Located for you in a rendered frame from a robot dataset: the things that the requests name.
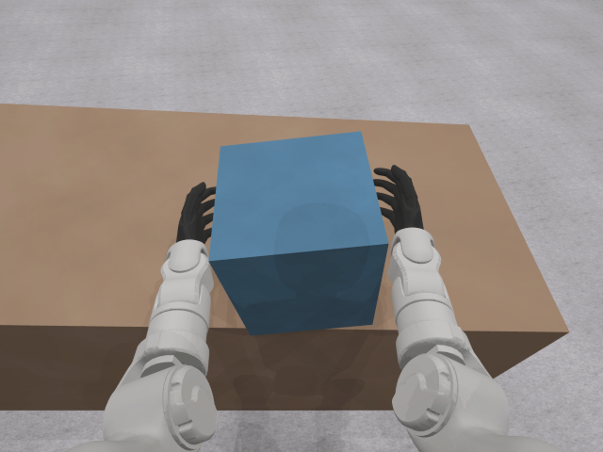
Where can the robot right upper arm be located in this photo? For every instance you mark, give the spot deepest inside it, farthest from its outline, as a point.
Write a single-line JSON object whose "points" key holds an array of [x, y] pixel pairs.
{"points": [[449, 407]]}

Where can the robot right hand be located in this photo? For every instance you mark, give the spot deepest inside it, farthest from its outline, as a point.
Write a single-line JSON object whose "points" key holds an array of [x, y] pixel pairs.
{"points": [[406, 209]]}

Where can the right robot forearm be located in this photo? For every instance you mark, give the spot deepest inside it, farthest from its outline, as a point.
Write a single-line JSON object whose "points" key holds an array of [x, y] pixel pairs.
{"points": [[422, 308]]}

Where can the carton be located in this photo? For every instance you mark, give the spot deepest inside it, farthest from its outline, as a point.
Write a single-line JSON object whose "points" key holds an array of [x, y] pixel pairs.
{"points": [[298, 241]]}

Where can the pedestal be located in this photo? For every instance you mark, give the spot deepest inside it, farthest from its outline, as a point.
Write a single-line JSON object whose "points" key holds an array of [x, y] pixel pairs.
{"points": [[90, 203]]}

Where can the robot left hand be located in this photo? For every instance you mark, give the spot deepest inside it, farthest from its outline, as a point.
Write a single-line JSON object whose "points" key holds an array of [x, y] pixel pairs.
{"points": [[192, 222]]}

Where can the robot left upper arm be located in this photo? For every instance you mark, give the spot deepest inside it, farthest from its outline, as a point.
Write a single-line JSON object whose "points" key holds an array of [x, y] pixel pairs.
{"points": [[172, 410]]}

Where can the left robot forearm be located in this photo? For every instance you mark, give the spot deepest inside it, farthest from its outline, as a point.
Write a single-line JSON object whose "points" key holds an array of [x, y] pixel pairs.
{"points": [[180, 318]]}

